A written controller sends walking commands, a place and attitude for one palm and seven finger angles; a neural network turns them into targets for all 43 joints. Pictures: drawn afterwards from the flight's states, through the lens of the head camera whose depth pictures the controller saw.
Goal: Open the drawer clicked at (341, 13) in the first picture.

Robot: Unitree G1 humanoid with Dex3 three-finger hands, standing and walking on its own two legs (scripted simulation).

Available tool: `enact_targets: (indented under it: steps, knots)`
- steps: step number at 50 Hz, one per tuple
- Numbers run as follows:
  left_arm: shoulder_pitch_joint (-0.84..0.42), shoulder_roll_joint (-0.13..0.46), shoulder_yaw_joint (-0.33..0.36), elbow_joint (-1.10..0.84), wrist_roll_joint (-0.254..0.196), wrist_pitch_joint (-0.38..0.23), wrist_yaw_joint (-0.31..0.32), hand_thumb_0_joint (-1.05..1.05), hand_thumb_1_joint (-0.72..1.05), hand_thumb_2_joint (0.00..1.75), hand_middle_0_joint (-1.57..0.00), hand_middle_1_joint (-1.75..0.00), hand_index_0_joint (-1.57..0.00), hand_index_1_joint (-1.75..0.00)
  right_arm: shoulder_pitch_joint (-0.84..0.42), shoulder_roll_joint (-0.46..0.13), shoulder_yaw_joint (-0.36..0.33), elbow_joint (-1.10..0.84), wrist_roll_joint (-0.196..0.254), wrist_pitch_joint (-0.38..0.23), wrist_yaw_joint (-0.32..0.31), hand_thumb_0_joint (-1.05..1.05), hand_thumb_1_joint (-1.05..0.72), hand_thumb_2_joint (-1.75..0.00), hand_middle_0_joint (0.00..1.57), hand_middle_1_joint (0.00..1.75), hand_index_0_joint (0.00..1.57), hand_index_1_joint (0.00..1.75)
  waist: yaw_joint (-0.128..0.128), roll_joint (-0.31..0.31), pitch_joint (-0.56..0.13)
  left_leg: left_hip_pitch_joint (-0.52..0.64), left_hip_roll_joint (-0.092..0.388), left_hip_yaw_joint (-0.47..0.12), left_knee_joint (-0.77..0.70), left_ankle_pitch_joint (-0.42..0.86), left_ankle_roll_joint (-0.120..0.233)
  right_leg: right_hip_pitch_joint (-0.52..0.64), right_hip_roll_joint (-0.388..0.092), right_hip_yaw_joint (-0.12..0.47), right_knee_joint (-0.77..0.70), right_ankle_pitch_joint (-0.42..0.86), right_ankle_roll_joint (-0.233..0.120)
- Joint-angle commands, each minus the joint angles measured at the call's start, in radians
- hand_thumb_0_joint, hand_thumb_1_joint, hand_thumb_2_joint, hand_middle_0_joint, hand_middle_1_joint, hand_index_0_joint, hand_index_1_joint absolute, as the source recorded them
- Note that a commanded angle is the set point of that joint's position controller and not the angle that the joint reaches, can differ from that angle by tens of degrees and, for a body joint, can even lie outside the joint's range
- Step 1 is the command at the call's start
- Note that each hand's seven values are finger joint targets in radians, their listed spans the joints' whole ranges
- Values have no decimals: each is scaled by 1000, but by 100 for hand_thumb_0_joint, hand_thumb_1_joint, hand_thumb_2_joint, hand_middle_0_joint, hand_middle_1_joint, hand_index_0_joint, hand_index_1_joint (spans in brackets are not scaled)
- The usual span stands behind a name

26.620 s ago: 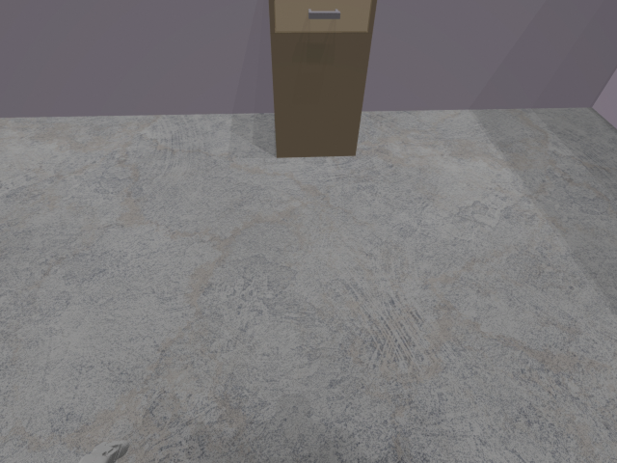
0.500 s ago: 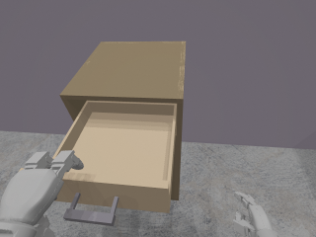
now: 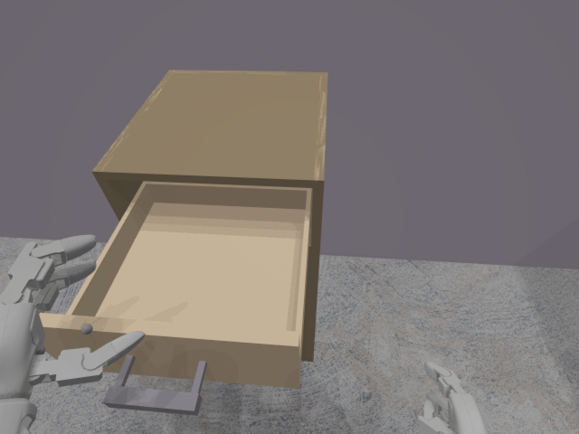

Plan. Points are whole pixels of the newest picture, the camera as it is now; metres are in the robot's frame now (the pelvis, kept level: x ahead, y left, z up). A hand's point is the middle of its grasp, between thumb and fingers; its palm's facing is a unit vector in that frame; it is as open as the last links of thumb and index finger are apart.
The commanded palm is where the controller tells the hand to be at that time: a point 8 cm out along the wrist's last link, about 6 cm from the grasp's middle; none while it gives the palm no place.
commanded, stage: draw the hand back to the body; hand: left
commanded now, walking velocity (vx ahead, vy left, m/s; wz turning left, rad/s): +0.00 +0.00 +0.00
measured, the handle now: (159, 383) +0.19 +0.21 -0.04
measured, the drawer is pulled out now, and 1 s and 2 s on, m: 0.30 0.30 0.30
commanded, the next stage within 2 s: step back with the hand held close in 0.52 s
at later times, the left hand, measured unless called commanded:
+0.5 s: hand (97, 331) +0.18 +0.21 +0.16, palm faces +0.37 -0.84 -0.38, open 7.6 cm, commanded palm +0.13 +0.26 +0.18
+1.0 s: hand (107, 338) +0.18 +0.21 +0.14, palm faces +0.22 -0.84 -0.50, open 7.4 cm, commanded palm +0.11 +0.26 +0.18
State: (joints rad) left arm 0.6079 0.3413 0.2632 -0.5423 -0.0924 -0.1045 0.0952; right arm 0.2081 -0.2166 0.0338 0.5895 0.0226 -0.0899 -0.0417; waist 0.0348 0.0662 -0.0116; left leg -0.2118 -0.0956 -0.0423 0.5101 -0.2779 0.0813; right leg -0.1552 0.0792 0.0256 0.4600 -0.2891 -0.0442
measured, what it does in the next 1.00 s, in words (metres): stands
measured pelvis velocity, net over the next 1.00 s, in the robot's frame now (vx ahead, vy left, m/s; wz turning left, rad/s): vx -0.02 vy -0.02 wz -0.01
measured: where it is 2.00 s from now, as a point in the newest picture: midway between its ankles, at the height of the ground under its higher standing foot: outside the picture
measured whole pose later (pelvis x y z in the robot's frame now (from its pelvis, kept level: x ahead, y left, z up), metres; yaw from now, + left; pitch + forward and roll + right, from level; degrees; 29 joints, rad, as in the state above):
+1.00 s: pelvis -0.02 -0.02 +0.00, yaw -1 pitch +3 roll -1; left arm 0.68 0.41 0.34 -0.58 -0.06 -0.17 0.10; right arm 0.16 -0.25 -0.03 0.53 0.03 0.01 -0.05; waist -0.02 0.01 0.03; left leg -0.31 -0.06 -0.04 0.50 -0.23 0.06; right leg -0.26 0.11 0.02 0.44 -0.23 -0.06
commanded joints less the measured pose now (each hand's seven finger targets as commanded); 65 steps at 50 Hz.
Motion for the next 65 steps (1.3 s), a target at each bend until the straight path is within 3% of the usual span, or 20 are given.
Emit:
enact_targets:
  steps: [1,10,13,16,22,29,31,32,33,34,36,38,41,44,47,50,54,58,62,65]
  knots:
    - [-31,152,121,-227,-3,-65,18,0,37,68,-24,-64,-24,-64,-141,-100,-48,-180,11,-55,-15,0,-90,-90,20,30,20,30,12,-3,-119,88,126,-45,-77,265,-90,-8,-76,-26,-63,208,-3]
    - [-102,166,149,-147,2,-61,29,0,69,81,-22,-43,-22,-43,-140,-104,-50,-150,10,-49,-25,0,-90,-90,20,30,20,30,7,20,-35,85,111,-42,-89,204,-75,-44,-73,-22,-103,168,-2]
    - [-93,148,132,-133,-8,-59,23,0,80,86,-21,-37,-21,-37,-150,-99,-53,-164,13,-42,-25,0,-90,-90,20,30,20,30,8,-41,-41,89,112,-34,-89,204,-64,-30,-80,-12,-103,186,4]
    - [-95,148,126,-138,-7,-60,20,0,90,90,-20,-30,-20,-30,-153,-99,-51,-162,12,-42,-21,0,-90,-90,20,30,20,30,11,2,-46,93,110,-30,-90,214,-64,-21,-83,-6,-108,202,3]
    - [-92,171,149,-128,-6,-57,23,0,90,90,-20,-30,-20,-30,-159,-98,-51,-154,7,-37,-23,0,-90,-90,20,30,20,30,14,-30,-59,104,101,-15,-80,222,-52,-14,-83,1,-128,234,9]
    - [-111,166,140,-164,-5,-59,24,0,90,90,-20,-30,-20,-30,-164,-97,-50,-159,11,-42,-23,0,-90,-90,20,30,20,30,11,30,-55,119,102,-14,-80,236,-57,-14,-84,7,-132,245,8]
    - [-92,157,132,-134,-7,-58,23,0,90,90,-20,-30,-20,-30,-163,-93,-51,-157,11,-38,-22,0,-90,-90,20,30,20,30,9,-23,-56,114,102,-13,-82,227,-52,-7,-89,7,-132,245,14]
    - [-262,343,325,-261,7,-113,34,0,90,90,-20,-30,-20,-30,-116,-125,-62,-197,18,-31,-15,0,-90,-90,20,30,20,30,-7,-39,18,57,108,-64,-48,154,-24,-84,-145,160,-195,304,12]
    - [-170,263,275,-134,13,-130,24,0,90,90,-20,-30,-20,-30,-123,-113,-67,-155,5,-23,-12,0,-90,-90,20,30,20,30,-19,-145,30,53,99,-64,-7,133,-20,-91,-172,171,-210,339,16]
    - [-184,277,275,-153,18,-142,17,0,90,90,-20,-30,-20,-30,-135,-124,-73,-169,3,-21,-7,0,-90,-90,20,30,20,30,-18,-151,35,58,90,-60,10,119,-23,-123,-189,205,-222,372,13]
    - [-63,163,185,-65,30,-140,4,0,90,90,-20,-30,-20,-30,-130,-124,-78,-166,6,-2,3,0,-90,-90,20,30,20,30,-30,-149,-10,56,94,-48,18,154,-21,-81,-198,166,-185,423,31]
    - [-9,136,160,-63,32,-136,0,0,90,90,-20,-30,-20,-30,-131,-129,-88,-173,13,16,11,0,-90,-90,20,30,20,30,-29,-84,-64,68,107,-37,-2,209,-17,-55,-186,137,-151,450,62]
    - [40,164,183,-134,35,-139,9,0,90,90,-20,-30,-20,-30,-140,-132,-96,-192,13,35,10,0,-90,-90,20,30,20,30,-27,-59,-139,66,131,-42,-23,305,-15,-15,-166,99,-97,472,75]
    - [34,247,245,-245,37,-146,27,0,90,90,-20,-30,-20,-30,-151,-139,-100,-211,13,47,1,0,-90,-90,20,30,20,30,-26,-41,-186,39,145,-51,-23,361,-17,7,-163,101,-62,503,64]
    - [70,258,262,-295,29,-144,40,0,90,90,-20,-30,-20,-30,-140,-126,-103,-231,20,53,-8,0,-90,-90,20,30,20,30,-31,-40,-218,6,156,-64,-7,399,-23,36,-170,96,-18,532,50]
    - [97,267,277,-314,27,-139,50,0,90,90,-20,-30,-20,-30,-131,-124,-101,-233,19,54,-16,0,-90,-90,20,30,20,30,-34,27,-226,-9,183,-97,-32,455,-22,33,-144,69,25,469,36]
    - [130,238,273,-265,26,-125,49,0,90,90,-20,-30,-20,-30,-128,-121,-104,-216,6,45,-17,0,-90,-90,20,30,20,30,-30,50,-179,-68,244,-156,-112,440,-7,-11,-92,34,91,194,35]
    - [99,201,239,-251,40,-119,50,0,90,90,-20,-30,-20,-30,-105,-123,-100,-202,-22,22,-18,0,-90,-90,20,30,20,30,-35,49,-89,-223,317,-220,-210,279,30,-18,-56,17,213,-92,39]
    - [67,166,204,-257,49,-103,68,0,90,90,-20,-30,-20,-30,-73,-130,-92,-187,-42,-9,-24,0,-90,-90,20,30,20,30,-42,20,-67,-246,327,-225,-212,217,45,-25,-55,2,231,-137,41]
    - [45,176,204,-295,45,-111,75,0,90,90,-20,-30,-20,-30,-70,-129,-81,-175,-52,-27,-30,0,-90,-90,20,30,20,30,-41,23,-86,-222,306,-242,-185,174,45,-15,-51,-7,128,-99,45]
